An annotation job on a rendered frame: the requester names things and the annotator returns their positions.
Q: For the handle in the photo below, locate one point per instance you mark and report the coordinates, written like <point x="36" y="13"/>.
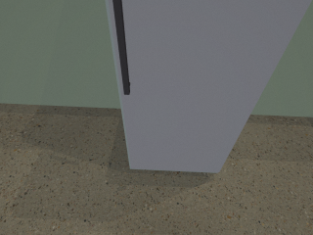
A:
<point x="121" y="42"/>

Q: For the fridge door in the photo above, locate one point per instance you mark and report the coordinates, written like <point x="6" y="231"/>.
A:
<point x="196" y="70"/>

